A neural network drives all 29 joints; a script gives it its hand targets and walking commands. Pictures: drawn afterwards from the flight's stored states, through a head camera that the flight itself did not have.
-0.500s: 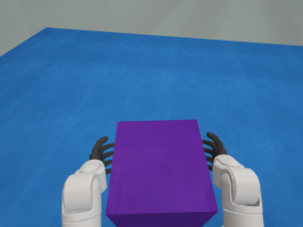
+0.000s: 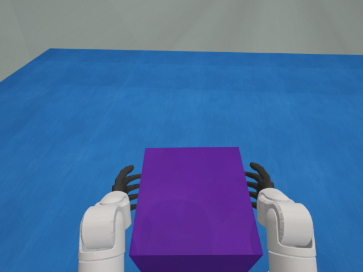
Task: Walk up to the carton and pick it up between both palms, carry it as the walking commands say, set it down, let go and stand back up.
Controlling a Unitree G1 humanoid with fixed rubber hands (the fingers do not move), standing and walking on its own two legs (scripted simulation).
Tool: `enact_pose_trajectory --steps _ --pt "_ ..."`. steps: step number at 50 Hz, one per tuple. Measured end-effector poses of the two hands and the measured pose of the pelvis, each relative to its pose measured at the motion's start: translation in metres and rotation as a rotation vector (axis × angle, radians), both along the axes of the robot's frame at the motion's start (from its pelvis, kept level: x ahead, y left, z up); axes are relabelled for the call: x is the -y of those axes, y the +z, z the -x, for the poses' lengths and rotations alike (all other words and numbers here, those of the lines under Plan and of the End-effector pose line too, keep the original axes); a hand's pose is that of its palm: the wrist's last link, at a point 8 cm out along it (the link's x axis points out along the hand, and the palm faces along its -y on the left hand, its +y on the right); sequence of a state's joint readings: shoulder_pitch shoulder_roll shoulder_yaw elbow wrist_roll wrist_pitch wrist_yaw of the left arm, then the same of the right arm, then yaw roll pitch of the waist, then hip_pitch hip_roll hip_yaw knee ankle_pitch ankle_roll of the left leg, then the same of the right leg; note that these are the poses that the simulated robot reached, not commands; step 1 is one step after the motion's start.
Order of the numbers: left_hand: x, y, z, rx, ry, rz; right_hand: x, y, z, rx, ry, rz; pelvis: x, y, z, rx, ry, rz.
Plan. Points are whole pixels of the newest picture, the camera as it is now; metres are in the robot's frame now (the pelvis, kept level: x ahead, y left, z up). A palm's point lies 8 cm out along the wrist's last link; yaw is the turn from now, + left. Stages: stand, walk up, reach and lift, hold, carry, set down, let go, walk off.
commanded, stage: carry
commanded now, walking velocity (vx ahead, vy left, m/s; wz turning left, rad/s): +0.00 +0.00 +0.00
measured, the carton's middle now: (192, 219) +0.26 +0.00 +0.01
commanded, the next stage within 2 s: none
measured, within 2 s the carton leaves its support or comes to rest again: neither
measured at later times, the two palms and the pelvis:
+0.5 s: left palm (132, 197) +0.28 +0.12 +0.09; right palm (273, 193) +0.28 -0.17 +0.09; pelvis +0.01 -0.02 +0.00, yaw +0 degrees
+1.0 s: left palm (134, 195) +0.28 +0.12 +0.08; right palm (272, 191) +0.29 -0.17 +0.08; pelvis +0.01 -0.02 +0.00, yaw +0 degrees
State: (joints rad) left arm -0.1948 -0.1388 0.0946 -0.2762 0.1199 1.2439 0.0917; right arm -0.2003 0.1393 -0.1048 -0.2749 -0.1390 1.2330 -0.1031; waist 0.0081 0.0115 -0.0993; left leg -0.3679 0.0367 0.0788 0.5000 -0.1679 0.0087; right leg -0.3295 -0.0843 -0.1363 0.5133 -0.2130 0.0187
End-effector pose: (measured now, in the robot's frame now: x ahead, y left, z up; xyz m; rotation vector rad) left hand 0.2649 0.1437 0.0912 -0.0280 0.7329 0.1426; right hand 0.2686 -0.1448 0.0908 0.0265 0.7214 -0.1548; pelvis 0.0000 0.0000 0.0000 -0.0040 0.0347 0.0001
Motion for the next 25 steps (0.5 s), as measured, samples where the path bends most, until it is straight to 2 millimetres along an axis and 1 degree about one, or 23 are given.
enact_pose_trajectory --steps 14,25 --pt "0.016 -0.002 -0.004 0.001 -0.005 -0.001 0.016 -0.001 -0.004 0.001 -0.005 0.001 0.015 0.0 -0.002 -0.003 0.001 0.0" --pt "0.021 -0.005 -0.01 0.002 -0.003 0.0 0.021 -0.003 -0.01 0.002 -0.002 0.003 0.021 0.0 -0.007 -0.005 0.002 -0.001"
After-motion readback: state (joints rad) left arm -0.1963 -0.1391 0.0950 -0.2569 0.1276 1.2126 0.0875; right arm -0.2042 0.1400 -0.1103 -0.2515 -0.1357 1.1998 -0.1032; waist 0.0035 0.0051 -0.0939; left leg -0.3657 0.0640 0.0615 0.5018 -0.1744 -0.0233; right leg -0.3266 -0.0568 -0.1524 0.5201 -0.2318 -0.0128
